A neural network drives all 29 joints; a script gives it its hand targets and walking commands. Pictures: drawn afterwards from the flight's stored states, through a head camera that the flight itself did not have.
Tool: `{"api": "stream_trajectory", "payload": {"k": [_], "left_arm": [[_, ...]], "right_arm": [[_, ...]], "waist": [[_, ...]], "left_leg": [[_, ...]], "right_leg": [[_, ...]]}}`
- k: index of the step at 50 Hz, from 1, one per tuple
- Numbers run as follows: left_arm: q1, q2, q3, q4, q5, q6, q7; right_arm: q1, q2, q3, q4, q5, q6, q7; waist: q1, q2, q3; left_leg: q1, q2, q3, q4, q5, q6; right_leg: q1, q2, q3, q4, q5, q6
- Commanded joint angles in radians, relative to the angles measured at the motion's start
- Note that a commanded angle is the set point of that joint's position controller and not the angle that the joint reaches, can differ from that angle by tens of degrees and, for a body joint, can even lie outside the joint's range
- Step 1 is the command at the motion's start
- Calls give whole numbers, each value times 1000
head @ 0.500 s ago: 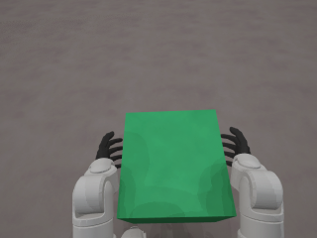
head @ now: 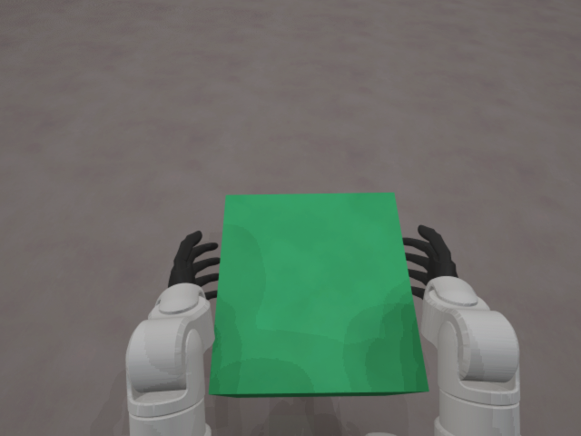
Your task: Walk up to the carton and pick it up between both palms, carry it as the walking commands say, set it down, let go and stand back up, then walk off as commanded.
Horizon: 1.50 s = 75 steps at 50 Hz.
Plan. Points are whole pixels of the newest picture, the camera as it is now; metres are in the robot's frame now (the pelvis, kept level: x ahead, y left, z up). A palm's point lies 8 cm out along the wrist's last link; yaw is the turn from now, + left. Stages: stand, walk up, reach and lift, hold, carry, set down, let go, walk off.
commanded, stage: carry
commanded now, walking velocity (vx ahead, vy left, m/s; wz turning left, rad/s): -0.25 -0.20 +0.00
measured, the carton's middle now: (310, 301) +0.29 +0.01 +0.02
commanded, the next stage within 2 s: none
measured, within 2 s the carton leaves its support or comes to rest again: neither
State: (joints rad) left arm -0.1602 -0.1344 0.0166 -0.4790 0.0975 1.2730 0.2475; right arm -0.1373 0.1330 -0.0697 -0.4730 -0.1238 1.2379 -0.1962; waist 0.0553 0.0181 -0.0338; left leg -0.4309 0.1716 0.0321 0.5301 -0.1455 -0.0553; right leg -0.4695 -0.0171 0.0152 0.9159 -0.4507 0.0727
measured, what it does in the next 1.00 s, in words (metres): walks backwards: right foot, then left foot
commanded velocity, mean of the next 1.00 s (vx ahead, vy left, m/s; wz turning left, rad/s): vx -0.25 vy -0.20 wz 0.00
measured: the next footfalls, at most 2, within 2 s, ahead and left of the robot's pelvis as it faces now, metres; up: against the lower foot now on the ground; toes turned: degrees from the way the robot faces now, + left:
right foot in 0.08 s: +0.00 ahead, -0.20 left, +0.00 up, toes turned -4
left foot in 0.38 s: -0.14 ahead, -0.03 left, +0.00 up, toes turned +7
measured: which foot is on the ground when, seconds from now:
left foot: down 0.00-0.08, up 0.10-0.36, down 0.38-0.74, up 0.76-1.00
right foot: up 0.00-0.06, down 0.08-0.40, up 0.42-0.72, down 0.74-1.00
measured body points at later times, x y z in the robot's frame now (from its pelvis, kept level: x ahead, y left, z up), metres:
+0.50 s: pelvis -0.19 -0.14 +0.00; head -0.18 -0.11 +0.45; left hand +0.08 +0.02 +0.07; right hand +0.09 -0.28 +0.09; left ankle -0.18 -0.04 -0.74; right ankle -0.13 -0.25 -0.67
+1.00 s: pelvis -0.37 -0.29 -0.01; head -0.35 -0.30 +0.44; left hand -0.09 -0.16 +0.08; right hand -0.11 -0.46 +0.08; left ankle -0.40 -0.21 -0.70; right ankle -0.29 -0.39 -0.74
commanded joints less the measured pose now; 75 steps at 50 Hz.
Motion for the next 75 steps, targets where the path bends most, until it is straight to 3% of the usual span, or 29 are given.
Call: {"api": "stream_trajectory", "payload": {"k": [1,3,4,5,6,9,18,20,21,22,24,27,36,38,39,40,42,51,53,54,55,57,60,68,70,71,72,73,75], "left_arm": [[-375,-983,-656,-68,-421,-17,-284],[-337,-972,-631,-32,-405,-11,-290],[-331,-969,-623,-28,-404,-13,-293],[-331,-957,-615,-18,-398,-15,-299],[-349,-966,-612,-29,-392,-32,-299],[-338,-982,-555,-73,-353,-60,-307],[-298,-944,-545,-52,-336,-51,-274],[-318,-928,-555,-28,-336,-40,-266],[-395,-945,-619,-104,-363,-35,-274],[-420,-978,-626,-110,-356,-44,-271],[-432,-1031,-642,-88,-387,-47,-281],[-475,-1030,-685,-111,-423,-49,-284],[-343,-967,-629,-39,-395,-5,-278],[-327,-958,-615,-31,-391,-8,-287],[-346,-946,-618,-38,-388,-23,-288],[-344,-967,-597,-56,-383,-32,-293],[-326,-970,-550,-66,-349,-53,-301],[-285,-941,-547,-66,-332,-55,-272],[-304,-926,-560,-47,-334,-43,-265],[-381,-939,-619,-114,-358,-37,-271],[-397,-976,-624,-111,-354,-44,-268],[-420,-1031,-646,-99,-388,-48,-279],[-469,-1032,-689,-122,-423,-52,-283],[-349,-972,-639,-58,-398,-9,-275],[-329,-967,-616,-36,-389,-9,-283],[-333,-953,-611,-32,-386,-12,-289],[-344,-963,-610,-44,-384,-28,-291],[-338,-975,-586,-55,-374,-38,-296],[-334,-979,-551,-77,-345,-60,-302]], "right_arm": [[-322,931,559,-91,355,-5,244],[-321,931,574,-72,351,2,237],[-318,934,586,-67,355,2,235],[-321,933,600,-66,354,4,231],[-381,955,641,-110,377,6,240],[-480,1051,732,-121,453,-5,257],[-394,961,677,-69,452,10,257],[-381,951,627,-20,429,14,261],[-332,958,593,15,404,-2,265],[-373,993,622,-42,429,-7,277],[-391,1019,604,-74,411,-14,278],[-364,997,557,-90,384,-30,267],[-322,926,564,-73,348,7,231],[-323,929,590,-63,353,10,225],[-363,937,631,-116,369,13,229],[-407,1011,674,-106,401,11,236],[-478,1039,723,-122,443,0,247],[-394,962,687,-92,454,5,250],[-372,942,633,-40,424,8,255],[-335,949,604,-8,407,-5,259],[-375,983,625,-60,428,-10,271],[-387,1017,602,-81,408,-18,273],[-362,999,556,-94,381,-35,263],[-322,932,559,-83,350,-1,230],[-314,937,575,-59,348,4,225],[-313,937,588,-62,347,7,221],[-359,959,626,-104,370,8,230],[-410,1020,668,-95,400,5,237],[-488,1052,724,-127,448,-9,247]], "waist": [[-74,280,-319],[-55,250,-333],[-54,122,-321],[-56,-124,-301],[-40,-395,-298],[-44,-235,-282],[-53,-206,-370],[-63,-12,-341],[-74,354,-270],[-59,280,-225],[-51,81,-232],[-57,169,-251],[-58,250,-325],[-54,-37,-296],[-45,-392,-285],[-34,-364,-277],[-41,-244,-282],[-52,-203,-375],[-66,7,-341],[-68,352,-276],[-57,273,-248],[-53,103,-244],[-60,181,-255],[-72,260,-315],[-56,102,-303],[-58,-135,-289],[-42,-375,-291],[-34,-336,-272],[-45,-253,-280]], "left_leg": [[280,174,-137,-153,192,113],[226,135,-79,-51,138,72],[119,74,-18,48,56,36],[-91,-21,45,163,-238,-4],[-179,-127,111,457,-536,-23],[-117,-121,18,782,-382,-1],[99,-124,57,-10,-274,43],[387,64,-117,-184,-107,63],[326,366,-479,-179,224,202],[298,434,-458,-162,522,256],[195,296,-255,-141,353,186],[242,138,-71,-114,313,108],[244,144,-96,-68,134,71],[-26,21,3,155,-180,3],[-188,-109,129,395,-511,-33],[-134,-130,21,664,-539,-18],[-110,-132,11,790,-399,-8],[105,-114,48,-25,-255,39],[395,95,-166,-151,-40,83],[338,387,-497,-153,326,215],[302,429,-457,-143,592,256],[202,292,-248,-134,389,183],[249,133,-63,-106,327,101],[268,158,-125,-107,161,91],[114,73,-28,46,40,31],[-87,-21,34,170,-254,-7],[-159,-126,121,466,-540,-31],[-127,-136,23,687,-525,-16],[-98,-130,13,783,-389,-9]], "right_leg": [[39,29,-76,-252,-36,-4],[165,32,-100,-529,103,-30],[251,-17,-43,-621,166,-40],[320,-183,159,-649,307,-87],[221,-375,322,-603,591,-241],[155,-216,20,-503,629,-233],[312,-212,189,-504,520,-251],[29,-130,130,-400,371,-154],[-176,-17,21,-203,54,-71],[-237,5,49,88,-58,-45],[-169,19,106,309,23,-29],[-154,31,51,289,102,-4],[150,34,-89,-501,86,-23],[307,-118,86,-635,260,-53],[222,-394,354,-618,550,-210],[158,-325,228,-544,790,-261],[154,-221,29,-488,739,-232],[318,-210,192,-477,579,-250],[-10,-117,137,-371,395,-146],[-194,-6,21,-168,25,-74],[-217,17,59,105,-74,-47],[-157,23,102,299,27,-32],[-138,35,50,255,110,-2],[104,31,-69,-382,18,-10],[254,-28,-24,-606,168,-44],[306,-200,177,-638,336,-89],[192,-394,320,-588,624,-247],[149,-319,193,-530,810,-274],[151,-219,13,-486,732,-240]]}}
